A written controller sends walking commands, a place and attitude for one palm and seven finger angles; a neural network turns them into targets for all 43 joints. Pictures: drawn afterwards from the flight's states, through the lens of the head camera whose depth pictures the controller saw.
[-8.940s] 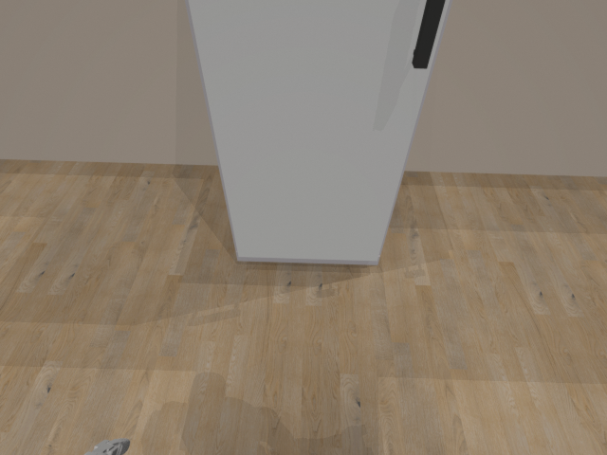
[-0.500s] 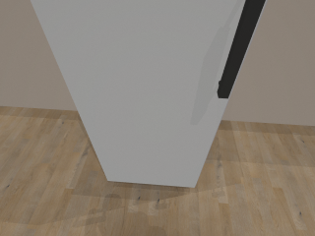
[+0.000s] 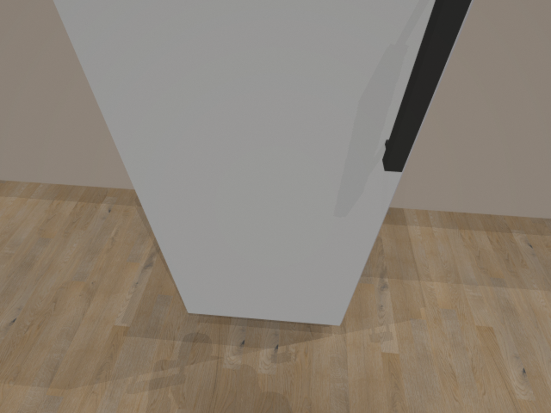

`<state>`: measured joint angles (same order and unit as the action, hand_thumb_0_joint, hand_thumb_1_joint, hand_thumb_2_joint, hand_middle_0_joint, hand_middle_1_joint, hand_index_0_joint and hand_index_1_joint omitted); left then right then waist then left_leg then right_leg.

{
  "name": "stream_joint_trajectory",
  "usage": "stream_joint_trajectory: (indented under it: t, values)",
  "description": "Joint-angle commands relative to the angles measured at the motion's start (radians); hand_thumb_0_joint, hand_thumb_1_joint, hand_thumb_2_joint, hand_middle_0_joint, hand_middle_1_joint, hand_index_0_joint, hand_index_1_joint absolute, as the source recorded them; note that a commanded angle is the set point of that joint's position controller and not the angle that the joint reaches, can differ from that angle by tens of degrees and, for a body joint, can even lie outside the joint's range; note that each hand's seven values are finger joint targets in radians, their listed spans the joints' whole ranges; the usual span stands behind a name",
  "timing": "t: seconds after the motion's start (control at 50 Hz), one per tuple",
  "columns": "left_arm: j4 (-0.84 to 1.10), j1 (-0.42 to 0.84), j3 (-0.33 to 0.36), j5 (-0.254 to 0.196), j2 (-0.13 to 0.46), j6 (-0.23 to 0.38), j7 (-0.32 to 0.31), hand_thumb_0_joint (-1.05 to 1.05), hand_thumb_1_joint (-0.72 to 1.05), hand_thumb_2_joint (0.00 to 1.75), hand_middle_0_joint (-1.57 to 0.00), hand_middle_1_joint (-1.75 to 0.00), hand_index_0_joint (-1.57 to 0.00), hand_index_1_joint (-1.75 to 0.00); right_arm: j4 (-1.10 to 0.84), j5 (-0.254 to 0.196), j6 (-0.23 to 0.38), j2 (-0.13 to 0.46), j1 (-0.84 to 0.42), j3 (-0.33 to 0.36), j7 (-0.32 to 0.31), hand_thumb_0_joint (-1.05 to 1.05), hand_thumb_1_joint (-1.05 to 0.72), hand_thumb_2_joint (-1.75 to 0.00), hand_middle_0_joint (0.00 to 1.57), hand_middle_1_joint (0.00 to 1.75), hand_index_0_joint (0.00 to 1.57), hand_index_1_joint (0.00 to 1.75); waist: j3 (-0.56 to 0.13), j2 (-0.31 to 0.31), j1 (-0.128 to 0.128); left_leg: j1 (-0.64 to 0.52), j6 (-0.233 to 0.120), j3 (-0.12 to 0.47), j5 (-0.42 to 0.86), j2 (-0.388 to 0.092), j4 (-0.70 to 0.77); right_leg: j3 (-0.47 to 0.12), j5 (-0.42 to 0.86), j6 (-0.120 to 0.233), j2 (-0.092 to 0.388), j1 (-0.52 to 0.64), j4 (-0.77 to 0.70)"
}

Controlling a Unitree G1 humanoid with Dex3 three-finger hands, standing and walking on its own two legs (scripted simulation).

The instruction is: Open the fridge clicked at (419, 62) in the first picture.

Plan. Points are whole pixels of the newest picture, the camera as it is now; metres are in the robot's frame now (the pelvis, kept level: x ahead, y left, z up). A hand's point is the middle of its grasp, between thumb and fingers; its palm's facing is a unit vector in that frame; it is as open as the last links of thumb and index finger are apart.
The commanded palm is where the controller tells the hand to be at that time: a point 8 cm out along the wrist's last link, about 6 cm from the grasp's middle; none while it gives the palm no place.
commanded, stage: look again from close up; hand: right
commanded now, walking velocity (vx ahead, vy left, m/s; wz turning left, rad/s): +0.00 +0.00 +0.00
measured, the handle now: (418, 75) +0.50 -0.16 +0.26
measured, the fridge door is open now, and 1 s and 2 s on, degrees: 0 0 0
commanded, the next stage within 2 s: raise the hand to about handle height in 0.42 s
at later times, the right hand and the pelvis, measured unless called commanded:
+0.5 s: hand out of the picture +0.03 -0.17 -0.17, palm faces +0.01 +0.98 -0.21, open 7.4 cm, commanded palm none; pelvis +0.01 +0.00 +0.00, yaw +0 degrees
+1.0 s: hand (440, 397) +0.16 -0.19 +0.01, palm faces +0.22 +0.97 -0.06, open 8.9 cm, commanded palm +0.16 -0.24 +0.03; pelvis +0.03 +0.04 -0.05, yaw -4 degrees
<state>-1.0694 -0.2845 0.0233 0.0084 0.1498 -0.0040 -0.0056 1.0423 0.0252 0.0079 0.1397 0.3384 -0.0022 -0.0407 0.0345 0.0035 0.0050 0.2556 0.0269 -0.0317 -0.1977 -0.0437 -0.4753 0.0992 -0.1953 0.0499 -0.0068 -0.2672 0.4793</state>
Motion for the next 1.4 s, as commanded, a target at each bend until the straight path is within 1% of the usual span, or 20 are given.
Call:
stream_joint_trajectory:
  t: [0.0, 0.48, 0.5, 0.52, 0.54, 0.56, 0.58, 0.6, 0.62, 0.68, 0.72, 0.74, 0.84, 0.92, 0.94, 1.0, 1.08, 1.18, 1.26, 1.38]
  values:
    - [0.027, -0.049, 0.015, 0.002, 0.103, 0.017, -0.008, 0.0, 0.9, 0.9, -0.2, -0.3, -0.2, -0.3, -0.03, 0.0, 0.015, 0.107, 0.063, 0.024, -0.007, 0.0, -0.9, -0.9, 0.2, 0.3, 0.2, 0.3, 0.047, 0.009, 0.005, 0.038, -0.045, 0.084, -0.082, -0.067, 0.106, -0.156, -0.15, -0.026, 0.119, -0.016, -0.155]
    - [-0.01, -0.031, 0.005, -0.001, 0.108, 0.019, -0.009, 0.0, 0.9, 0.9, -0.2, -0.3, -0.2, -0.3, -0.011, -0.004, 0.014, 0.115, 0.022, 0.019, -0.006, 0.0, -0.9, -0.9, 0.2, 0.3, 0.2, 0.3, 0.038, 0.008, 0.002, -0.013, -0.038, 0.076, -0.001, -0.069, 0.115, -0.143, -0.067, -0.032, 0.124, 0.042, -0.177]
    - [0.059, 0.043, 0.001, -0.003, 0.139, 0.034, -0.006, 0.0, 0.9, 0.9, -0.2, -0.3, -0.2, -0.3, 0.028, 0.003, 0.022, 0.132, 0.074, 0.01, -0.038, 0.0, -0.9, -0.9, 0.2, 0.3, 0.2, 0.3, -0.012, -0.092, -0.035, -0.045, -0.039, 0.081, 0.155, -0.092, 0.087, -0.096, 0.049, -0.044, 0.143, 0.02, 0.017]
    - [0.432, 0.037, 0.013, -0.057, 0.284, 0.178, -0.049, 0.0, 0.9, 0.9, -0.2, -0.3, -0.2, -0.3, -1.553, -0.2, 0.242, 0.379, -0.701, 0.182, -0.041, 0.0, -0.88, -0.89, 0.2, 0.32, 0.2, 0.32, -0.506, 0.104, 0.098, -0.109, -0.048, -0.025, 0.107, 0.02, -0.004, -0.116, 0.062, -0.045, 0.02, 0.267, -0.088]
    - [0.389, 0.106, -0.025, -0.06, 0.199, 0.262, -0.094, 0.0, 0.9, 0.9, -0.2, -0.3, -0.2, -0.3, -1.498, -0.137, 0.226, 0.461, -0.47, 0.246, -0.097, 0.0, -0.85, -0.88, 0.2, 0.33, 0.2, 0.33, -0.434, 0.255, 0.013, -0.048, -0.055, -0.023, -0.018, 0.035, -0.084, -0.09, -0.023, -0.07, 0.057, 0.294, -0.111]
    - [0.416, 0.115, -0.023, -0.057, 0.153, 0.322, -0.084, 0.0, 0.9, 0.9, -0.2, -0.3, -0.2, -0.3, -1.272, -0.153, 0.104, 0.098, 0.02, 0.019, -0.097, 0.0, -0.83, -0.87, 0.21, 0.34, 0.21, 0.34, -0.265, 0.22, 0.003, 0.052, -0.06, -0.084, -0.13, 0.044, -0.113, -0.158, -0.15, -0.085, 0.074, 0.146, -0.179]
    - [0.362, 0.096, -0.013, -0.074, 0.17, 0.336, -0.084, 0.0, 0.9, 0.9, -0.2, -0.3, -0.2, -0.3, -1.135, -0.193, 0.058, 0.018, 0.088, 0.012, -0.103, 0.0, -0.81, -0.86, 0.21, 0.36, 0.21, 0.36, -0.099, 0.118, 0.021, 0.109, -0.046, -0.075, -0.134, 0.04, -0.102, -0.175, -0.247, -0.076, 0.058, 0.03, -0.172]
    - [0.425, 0.111, -0.001, -0.069, 0.206, 0.352, -0.078, 0.0, 0.9, 0.9, -0.2, -0.3, -0.2, -0.3, -1.225, -0.209, 0.109, 0.045, -0.01, 0.015, -0.085, 0.0, -0.78, -0.85, 0.21, 0.37, 0.21, 0.37, 0.022, 0.116, 0.041, 0.139, -0.043, -0.078, -0.146, 0.036, -0.062, -0.181, -0.29, -0.067, 0.041, -0.053, -0.118]
    - [0.438, 0.115, 0.012, -0.051, 0.218, 0.361, -0.071, 0.0, 0.9, 0.9, -0.2, -0.3, -0.2, -0.3, -1.179, -0.203, 0.169, 0.079, 0.004, 0.062, -0.066, 0.0, -0.76, -0.84, 0.21, 0.39, 0.21, 0.39, 0.035, 0.044, 0.046, 0.174, -0.042, -0.078, -0.196, 0.035, -0.054, -0.172, -0.299, -0.064, 0.027, -0.104, -0.063]
    - [0.512, 0.14, 0.051, -0.028, 0.212, 0.34, -0.021, 0.0, 0.9, 0.9, -0.2, -0.3, -0.2, -0.3, -0.959, -0.236, 0.376, 0.038, 0.322, 0.123, 0.099, 0.0, -0.69, -0.81, 0.22, 0.43, 0.22, 0.43, 0.015, -0.23, -0.04, 0.259, -0.049, -0.094, -0.298, 0.056, -0.136, -0.108, -0.214, -0.081, 0.009, -0.265, 0.096]
    - [0.586, 0.177, 0.074, -0.021, 0.229, 0.316, 0.014, 0.0, 0.9, 0.9, -0.2, -0.3, -0.2, -0.3, -0.932, -0.264, 0.516, 0.067, 0.394, 0.156, 0.251, 0.0, -0.64, -0.79, 0.22, 0.47, 0.22, 0.47, -0.015, -0.199, -0.048, 0.29, -0.057, -0.064, -0.298, 0.047, -0.195, -0.075, -0.186, -0.082, -0.005, -0.319, 0.207]
    - [0.624, 0.183, 0.086, -0.027, 0.24, 0.301, 0.029, 0.0, 0.9, 0.9, -0.2, -0.3, -0.2, -0.3, -0.896, -0.264, 0.533, 0.134, 0.437, 0.223, 0.313, 0.0, -0.62, -0.78, 0.22, 0.48, 0.22, 0.48, -0.023, -0.098, -0.064, 0.268, -0.069, -0.044, -0.263, 0.04, -0.209, -0.064, -0.166, -0.078, -0.013, -0.311, 0.23]
    - [0.744, 0.187, 0.066, -0.049, 0.21, 0.258, -0.023, 0.0, 0.9, 0.9, -0.2, -0.3, -0.2, -0.3, -1.253, -0.376, 0.427, 0.252, 0.27, 0.381, 0.346, 0.0, -0.5, -0.73, 0.23, 0.55, 0.23, 0.55, -0.228, 0.007, -0.085, 0.204, -0.049, 0.008, -0.151, 0.036, -0.249, -0.055, -0.088, -0.045, -0.022, -0.301, 0.284]
    - [0.711, 0.106, 0.051, -0.04, 0.191, 0.275, -0.04, 0.0, 0.9, 0.9, -0.2, -0.3, -0.2, -0.3, -1.524, -0.354, 0.514, 0.246, 0.078, 0.319, 0.305, 0.0, -0.41, -0.69, 0.24, 0.62, 0.24, 0.62, -0.282, 0.127, 0.001, 0.248, -0.044, 0.015, 0.035, 0.046, -0.266, -0.089, 0.033, -0.026, 0.001, -0.194, 0.339]
    - [0.69, 0.085, 0.042, -0.035, 0.202, 0.281, -0.044, 0.0, 0.9, 0.9, -0.2, -0.3, -0.2, -0.3, -1.532, -0.35, 0.532, 0.241, 0.001, 0.279, 0.317, 0.0, -0.39, -0.68, 0.24, 0.63, 0.24, 0.63, -0.247, 0.093, 0.042, 0.277, -0.04, 0.019, 0.038, 0.052, -0.262, -0.104, 0.024, -0.02, 0.008, -0.197, 0.354]
    - [0.639, 0.091, 0.034, -0.052, 0.221, 0.309, -0.063, 0.0, 0.9, 0.9, -0.2, -0.3, -0.2, -0.3, -1.422, -0.355, 0.524, 0.271, -0.049, 0.276, 0.393, 0.0, -0.32, -0.65, 0.24, 0.68, 0.24, 0.68, -0.186, 0.082, 0.068, 0.297, -0.036, 0.043, -0.045, 0.047, -0.205, -0.118, -0.043, -0.017, 0.014, -0.206, 0.355]
    - [0.632, 0.128, 0.02, -0.07, 0.231, 0.329, -0.087, 0.0, 0.9, 0.9, -0.2, -0.3, -0.2, -0.3, -1.317, -0.387, 0.369, 0.375, -0.027, 0.376, 0.478, 0.0, -0.22, -0.61, 0.25, 0.74, 0.25, 0.74, -0.243, 0.071, 0.011, 0.161, -0.025, 0.087, -0.013, 0.016, -0.132, -0.119, -0.005, -0.014, 0.015, -0.179, 0.306]
    - [0.65, 0.169, -0.002, -0.072, 0.205, 0.335, -0.092, 0.0, 0.9, 0.9, -0.2, -0.3, -0.2, -0.3, -1.264, -0.466, 0.221, 0.408, 0.026, 0.519, 0.469, 0.0, -0.11, -0.56, 0.26, 0.81, 0.26, 0.81, -0.265, -0.018, -0.056, 0.022, 0.002, 0.057, 0.169, 0.003, -0.105, -0.13, 0.08, -0.026, 0.014, -0.149, 0.222]
    - [0.65, 0.157, -0.009, -0.071, 0.204, 0.371, -0.078, 0.0, 0.9, 0.9, -0.2, -0.3, -0.2, -0.3, -1.307, -0.484, 0.214, 0.385, 0.026, 0.52, 0.449, 0.0, -0.01, -0.52, 0.26, 0.87, 0.26, 0.87, -0.271, -0.024, -0.065, -0.014, 0.004, 0.024, 0.281, 0.009, -0.107, -0.125, 0.138, -0.028, 0.011, -0.093, 0.177]
    - [0.637, 0.137, -0.01, -0.082, 0.229, 0.405, -0.09, 0.0, 0.9, 0.9, -0.2, -0.3, -0.2, -0.3, -1.338, -0.463, 0.165, 0.431, -0.097, 0.514, 0.455, 0.0, 0.13, -0.46, 0.27, 0.96, 0.27, 0.96, -0.227, 0.022, -0.059, 0.019, -0.014, -0.003, 0.157, 0.027, -0.063, -0.113, 0.104, -0.022, 0.011, -0.022, 0.115]
